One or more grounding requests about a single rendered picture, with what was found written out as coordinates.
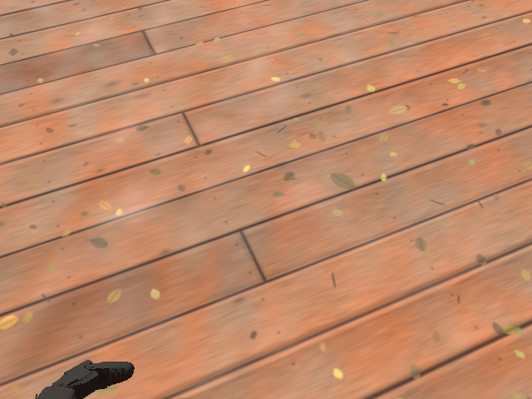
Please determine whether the left robot hand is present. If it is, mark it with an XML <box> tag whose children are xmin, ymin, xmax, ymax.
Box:
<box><xmin>35</xmin><ymin>360</ymin><xmax>135</xmax><ymax>399</ymax></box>

